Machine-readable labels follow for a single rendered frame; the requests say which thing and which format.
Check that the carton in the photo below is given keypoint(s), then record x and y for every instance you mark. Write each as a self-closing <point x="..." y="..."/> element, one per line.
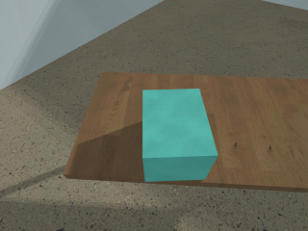
<point x="177" y="140"/>

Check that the table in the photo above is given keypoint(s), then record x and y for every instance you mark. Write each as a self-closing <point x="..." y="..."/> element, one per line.
<point x="259" y="126"/>

